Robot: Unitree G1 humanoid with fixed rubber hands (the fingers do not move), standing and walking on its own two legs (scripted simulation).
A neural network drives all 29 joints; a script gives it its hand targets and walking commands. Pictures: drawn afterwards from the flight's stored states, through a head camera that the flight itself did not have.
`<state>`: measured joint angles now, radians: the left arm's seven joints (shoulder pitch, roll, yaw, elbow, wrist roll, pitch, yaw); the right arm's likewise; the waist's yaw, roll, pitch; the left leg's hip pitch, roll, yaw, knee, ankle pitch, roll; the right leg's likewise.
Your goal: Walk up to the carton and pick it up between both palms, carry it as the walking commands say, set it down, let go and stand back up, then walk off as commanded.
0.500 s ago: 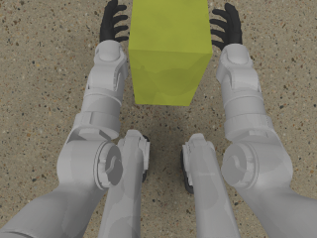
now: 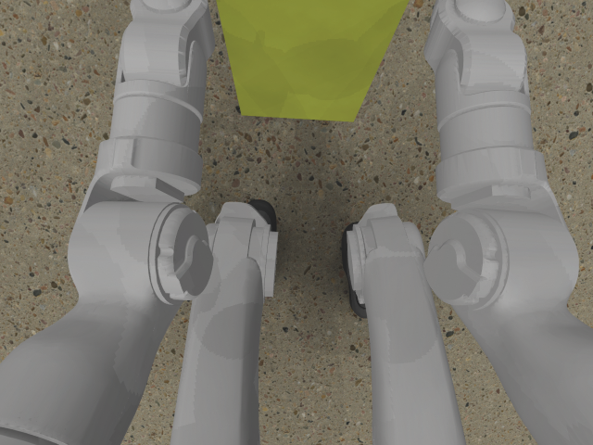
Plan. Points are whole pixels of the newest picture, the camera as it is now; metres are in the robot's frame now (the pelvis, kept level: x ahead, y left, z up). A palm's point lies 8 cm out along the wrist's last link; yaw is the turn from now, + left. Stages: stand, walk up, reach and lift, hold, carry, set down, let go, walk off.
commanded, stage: set down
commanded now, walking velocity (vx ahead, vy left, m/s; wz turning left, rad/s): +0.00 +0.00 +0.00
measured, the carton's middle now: out of the picture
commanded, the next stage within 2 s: none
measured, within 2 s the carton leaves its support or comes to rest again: neither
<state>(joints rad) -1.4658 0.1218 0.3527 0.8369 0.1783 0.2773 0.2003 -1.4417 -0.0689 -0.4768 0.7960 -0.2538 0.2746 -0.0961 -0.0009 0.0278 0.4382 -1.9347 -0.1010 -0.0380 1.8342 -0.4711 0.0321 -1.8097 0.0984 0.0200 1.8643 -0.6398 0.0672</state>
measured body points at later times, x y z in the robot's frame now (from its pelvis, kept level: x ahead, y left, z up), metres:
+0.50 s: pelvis -0.01 -0.01 -0.04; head +0.37 +0.02 +0.19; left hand +0.60 +0.14 -0.18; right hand +0.59 -0.13 -0.18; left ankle +0.13 +0.09 -0.45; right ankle +0.09 -0.14 -0.45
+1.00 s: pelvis +0.00 +0.00 -0.05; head +0.38 +0.03 +0.17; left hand +0.60 +0.14 -0.21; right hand +0.59 -0.13 -0.20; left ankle +0.13 +0.09 -0.45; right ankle +0.09 -0.14 -0.45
